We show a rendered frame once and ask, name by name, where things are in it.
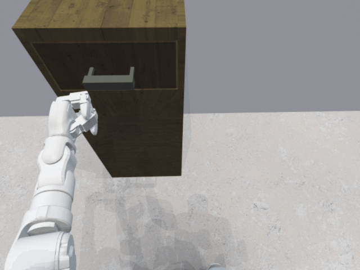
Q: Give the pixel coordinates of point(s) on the drawer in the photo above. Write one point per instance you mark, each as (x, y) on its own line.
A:
(154, 61)

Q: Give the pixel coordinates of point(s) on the left robot upper arm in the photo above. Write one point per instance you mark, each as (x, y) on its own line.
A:
(50, 251)

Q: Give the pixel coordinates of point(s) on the cabinet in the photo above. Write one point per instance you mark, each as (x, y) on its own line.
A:
(140, 131)

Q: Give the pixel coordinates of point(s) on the left robot hand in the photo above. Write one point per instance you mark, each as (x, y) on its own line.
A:
(63, 121)

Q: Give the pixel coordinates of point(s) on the handle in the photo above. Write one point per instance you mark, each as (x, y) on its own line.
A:
(93, 82)

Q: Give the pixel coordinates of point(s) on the robot left forearm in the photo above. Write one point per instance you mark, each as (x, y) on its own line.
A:
(50, 209)

